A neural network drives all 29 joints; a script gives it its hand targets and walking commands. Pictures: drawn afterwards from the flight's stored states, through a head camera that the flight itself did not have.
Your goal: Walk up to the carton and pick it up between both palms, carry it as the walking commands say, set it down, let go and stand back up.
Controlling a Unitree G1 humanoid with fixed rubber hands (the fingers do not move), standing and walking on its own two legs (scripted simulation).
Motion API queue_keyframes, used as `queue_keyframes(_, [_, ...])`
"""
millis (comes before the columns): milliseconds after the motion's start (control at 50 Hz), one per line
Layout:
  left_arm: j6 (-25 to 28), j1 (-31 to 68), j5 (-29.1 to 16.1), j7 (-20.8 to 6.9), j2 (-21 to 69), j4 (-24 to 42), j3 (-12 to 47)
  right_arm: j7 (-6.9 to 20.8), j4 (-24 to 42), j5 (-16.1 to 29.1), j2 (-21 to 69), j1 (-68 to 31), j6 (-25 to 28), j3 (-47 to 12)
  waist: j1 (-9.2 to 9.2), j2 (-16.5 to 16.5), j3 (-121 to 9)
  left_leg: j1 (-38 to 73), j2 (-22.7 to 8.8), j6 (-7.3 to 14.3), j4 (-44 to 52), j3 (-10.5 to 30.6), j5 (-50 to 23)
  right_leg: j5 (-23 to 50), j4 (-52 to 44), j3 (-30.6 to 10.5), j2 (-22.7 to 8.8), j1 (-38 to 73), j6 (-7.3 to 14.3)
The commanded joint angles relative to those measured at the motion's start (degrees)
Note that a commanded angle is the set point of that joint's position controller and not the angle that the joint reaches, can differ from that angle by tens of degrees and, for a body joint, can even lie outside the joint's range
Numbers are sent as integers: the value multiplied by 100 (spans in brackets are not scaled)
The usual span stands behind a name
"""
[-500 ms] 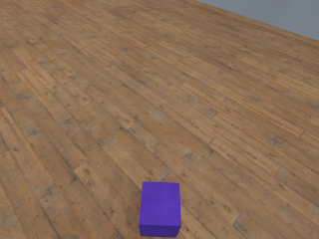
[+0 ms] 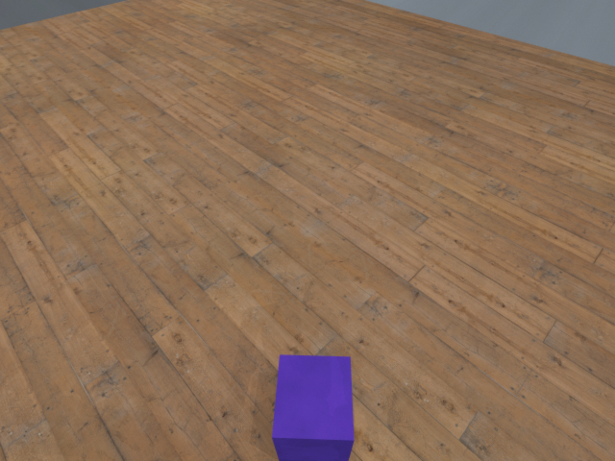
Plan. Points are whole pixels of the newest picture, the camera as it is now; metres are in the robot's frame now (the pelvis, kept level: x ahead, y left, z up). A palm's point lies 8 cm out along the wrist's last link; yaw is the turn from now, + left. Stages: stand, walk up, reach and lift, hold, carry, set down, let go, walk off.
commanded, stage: stand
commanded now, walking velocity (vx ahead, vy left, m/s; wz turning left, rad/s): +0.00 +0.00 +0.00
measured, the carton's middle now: (314, 409) +0.40 +0.03 -0.66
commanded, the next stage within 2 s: reach and lift in 0.20 s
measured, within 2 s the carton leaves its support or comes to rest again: neither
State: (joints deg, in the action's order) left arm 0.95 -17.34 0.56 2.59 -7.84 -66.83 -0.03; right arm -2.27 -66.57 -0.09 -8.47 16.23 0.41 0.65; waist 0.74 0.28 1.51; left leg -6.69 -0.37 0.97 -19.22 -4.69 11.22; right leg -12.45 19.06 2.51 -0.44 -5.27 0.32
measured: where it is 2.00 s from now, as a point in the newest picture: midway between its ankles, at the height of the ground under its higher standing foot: outside the picture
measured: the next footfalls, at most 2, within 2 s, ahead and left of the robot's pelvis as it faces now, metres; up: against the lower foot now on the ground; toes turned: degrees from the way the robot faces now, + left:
none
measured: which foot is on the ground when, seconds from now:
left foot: down 0.00-1.00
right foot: down 0.00-1.00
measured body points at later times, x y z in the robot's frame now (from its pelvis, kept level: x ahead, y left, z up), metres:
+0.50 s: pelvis -0.02 +0.00 -0.03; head +0.04 +0.01 +0.42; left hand +0.16 +0.23 -0.14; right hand +0.15 -0.22 -0.14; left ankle -0.01 +0.10 -0.75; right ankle -0.02 -0.11 -0.75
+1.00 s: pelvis -0.07 +0.00 -0.08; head +0.06 +0.00 +0.35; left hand +0.19 +0.23 -0.19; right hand +0.19 -0.20 -0.19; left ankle -0.01 +0.11 -0.75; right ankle -0.02 -0.12 -0.75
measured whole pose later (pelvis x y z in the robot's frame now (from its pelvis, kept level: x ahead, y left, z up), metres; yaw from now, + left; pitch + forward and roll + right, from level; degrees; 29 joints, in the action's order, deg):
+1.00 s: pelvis -0.07 +0.00 -0.08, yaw +1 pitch +14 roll +0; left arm -28.1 11.5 1.3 -3.3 -11.8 -29.8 -6.9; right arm -1.3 -26.6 -0.1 -7.1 -10.6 -28.9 4.2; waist -0.6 0.6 2.5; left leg -50.6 -0.5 0.9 -58.5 -1.6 21.8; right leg -24.1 59.2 1.4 0.1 -49.0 0.8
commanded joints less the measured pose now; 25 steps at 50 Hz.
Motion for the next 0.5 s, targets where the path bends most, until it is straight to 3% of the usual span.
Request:
queue_keyframes(0, [22, -398, -1, 16, -444, 22, -58, -16, -2, -3, -359, 380, 25, 38, -10, 38, 306, 67, -586, 16, 266, 533, -577, 936, -394, -509, -666, -443, 87])
queue_keyframes(180, [18, -493, -12, 16, -425, 17, -60, -33, -74, -31, -344, 471, 32, 7, -13, 28, 349, -22, -613, 28, 234, 554, -526, 788, -373, -482, -651, -486, 85])
queue_keyframes(200, [-181, 1518, -884, 34, -1106, 2028, 344, -6, 1936, 766, -1082, -1539, -151, -45, -80, 207, -1101, -1651, -281, 300, -901, 287, 1735, -1928, 985, -489, -251, -2210, 393])
queue_keyframes(220, [-710, 3528, -754, 140, -1057, 3949, 342, -65, 3137, 875, -805, -3550, -588, -96, -272, 83, -1006, -1727, -251, 155, -1342, 355, 1628, -1700, 1158, -609, -437, -2646, 364])
queue_keyframes(240, [-1199, 3703, -542, 248, -977, 3655, 321, -106, 2915, 720, -939, -3399, -1090, -96, -206, 39, -1047, -2099, -168, 142, -1561, 354, 1693, -1656, 1328, -368, -393, -2473, 334])
queue_keyframes(260, [-1674, 3059, -574, 173, -1064, 3546, 335, -60, 3397, 707, -1192, -3123, -1567, -274, -31, 249, -1179, -2222, -192, 125, -1548, 317, 1592, -1568, 1386, -164, -362, -2488, 342])
queue_keyframes(280, [-2287, 2477, -681, 96, -1113, 3307, 255, -13, 3239, 703, -1084, -2556, -2160, -153, 54, 143, -1019, -2186, -149, 61, -1503, 207, 1777, -1846, 1338, -87, -358, -2510, 361])
queue_keyframes(300, [-2954, 2015, -680, -6, -1013, 3086, 327, 31, 3054, 670, -920, -2200, -2855, -292, 96, 184, -546, -2006, -109, 138, -1500, 235, 1653, -1793, 1213, -1, -292, -2892, 341])
queue_keyframes(320, [-3512, 1644, -619, -23, -881, 2803, 314, 74, 2869, 537, -913, -1823, -3423, -424, 57, -20, -269, -2014, -115, 138, -1472, 335, 1181, -1330, 1265, -81, -203, -2909, 332])
queue_keyframes(340, [-3975, 1358, -553, -74, -834, 2696, 212, 75, 2756, 458, -920, -1313, -3888, -424, -21, -105, -446, -2105, -104, 157, -1436, 441, 675, -596, 1338, -209, -164, -2659, 330])
queue_keyframes(380, [-4523, 917, -369, -90, -945, 3074, -2, 46, 2827, 440, -718, -600, -4398, -376, -85, -76, -1209, -1879, -11, 263, -1449, 700, -590, 846, 1472, -409, -49, -2169, 316])
queue_keyframes(420, [-4486, 719, -146, -169, -723, 3496, -51, 107, 3116, 339, -567, -428, -4367, -210, -76, -133, -1507, -1443, 20, 186, -1430, 822, -1754, 1918, 1424, -515, 100, -1840, 300])
queue_keyframes(480, [-3997, 1025, -38, -358, -593, 3989, -243, 243, 3999, -50, -501, -879, -3895, 79, -6, -33, -1346, -1638, 55, 91, -1556, 759, -1665, 1798, 1435, -600, 129, -1883, 241])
